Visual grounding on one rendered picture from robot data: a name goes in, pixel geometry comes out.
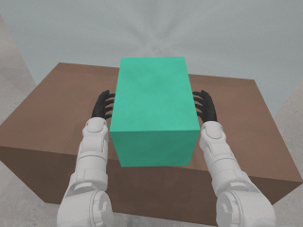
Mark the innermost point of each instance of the left robot forearm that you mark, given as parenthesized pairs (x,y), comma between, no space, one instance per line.
(90,171)

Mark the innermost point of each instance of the pedestal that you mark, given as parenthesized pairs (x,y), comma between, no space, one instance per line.
(40,141)

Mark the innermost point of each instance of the carton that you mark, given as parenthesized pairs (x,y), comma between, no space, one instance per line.
(154,120)

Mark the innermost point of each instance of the right robot forearm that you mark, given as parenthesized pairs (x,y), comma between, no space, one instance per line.
(222,165)

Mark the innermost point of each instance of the robot left hand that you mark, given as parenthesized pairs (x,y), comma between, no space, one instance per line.
(99,109)

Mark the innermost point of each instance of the robot left upper arm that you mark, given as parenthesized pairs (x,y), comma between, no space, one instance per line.
(88,209)

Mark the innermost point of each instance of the robot right hand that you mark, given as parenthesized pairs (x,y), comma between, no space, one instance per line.
(208,109)

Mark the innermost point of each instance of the robot right upper arm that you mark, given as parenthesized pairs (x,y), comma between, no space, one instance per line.
(235,208)

